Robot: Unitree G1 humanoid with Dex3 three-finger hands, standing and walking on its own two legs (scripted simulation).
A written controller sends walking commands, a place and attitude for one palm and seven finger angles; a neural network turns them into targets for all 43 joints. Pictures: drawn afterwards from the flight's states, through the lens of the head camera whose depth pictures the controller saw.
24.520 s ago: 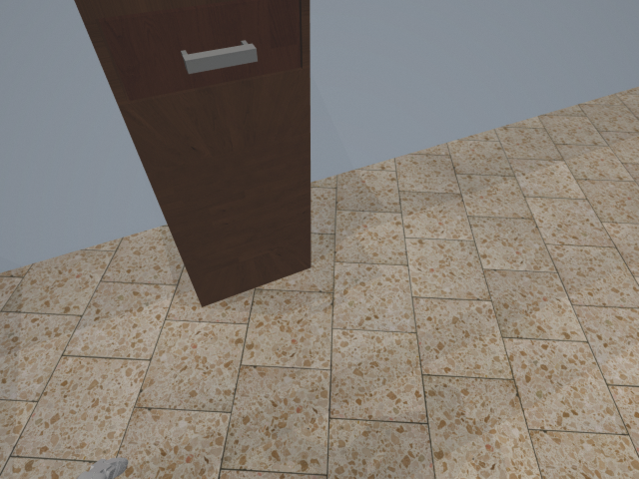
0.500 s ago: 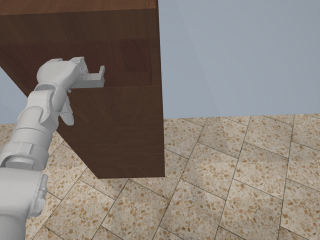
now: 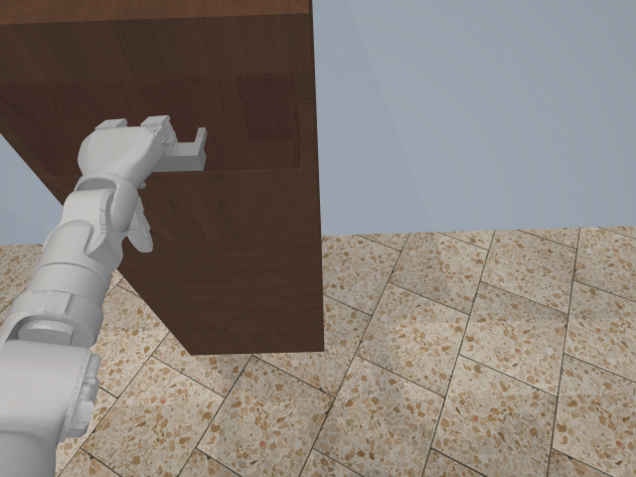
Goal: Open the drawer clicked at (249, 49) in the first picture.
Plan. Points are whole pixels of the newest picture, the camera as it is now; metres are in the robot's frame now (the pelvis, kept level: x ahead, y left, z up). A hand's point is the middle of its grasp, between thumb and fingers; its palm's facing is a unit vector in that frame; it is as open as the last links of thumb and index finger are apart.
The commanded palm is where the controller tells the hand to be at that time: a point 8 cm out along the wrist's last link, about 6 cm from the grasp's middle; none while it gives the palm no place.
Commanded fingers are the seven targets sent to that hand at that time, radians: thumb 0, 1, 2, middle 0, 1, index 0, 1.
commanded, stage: lower the fingers behind the handle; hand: left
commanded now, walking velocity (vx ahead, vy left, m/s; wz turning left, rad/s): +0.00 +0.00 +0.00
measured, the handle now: (152, 146) +0.51 +0.23 +0.13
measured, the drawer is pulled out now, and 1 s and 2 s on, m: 0.00 0.00 0.07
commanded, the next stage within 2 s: close the thumb around the handle in 0.18 s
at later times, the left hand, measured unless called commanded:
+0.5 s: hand (138, 187) +0.46 +0.24 +0.11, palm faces -0.02 -0.01 -1.00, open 12.5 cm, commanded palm +0.44 +0.25 +0.17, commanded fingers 0.00 0.17 0.59 -0.35 -1.27 -0.35 -1.27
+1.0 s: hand (142, 183) +0.47 +0.24 +0.11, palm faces -0.02 -0.01 -1.00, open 5.9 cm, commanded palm +0.45 +0.25 +0.17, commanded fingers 0.00 0.90 0.90 -0.40 -1.35 -0.40 -1.35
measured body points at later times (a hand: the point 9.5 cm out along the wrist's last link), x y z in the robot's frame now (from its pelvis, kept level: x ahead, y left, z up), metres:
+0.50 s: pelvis -0.01 +0.00 +0.00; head +0.05 -0.01 +0.44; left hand +0.45 +0.24 +0.16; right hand +0.06 -0.27 -0.14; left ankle -0.02 +0.09 -0.73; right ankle -0.02 -0.10 -0.73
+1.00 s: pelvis +0.00 +0.01 +0.00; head +0.06 -0.01 +0.44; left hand +0.46 +0.24 +0.16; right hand +0.06 -0.26 -0.14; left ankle -0.02 +0.09 -0.73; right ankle -0.02 -0.10 -0.73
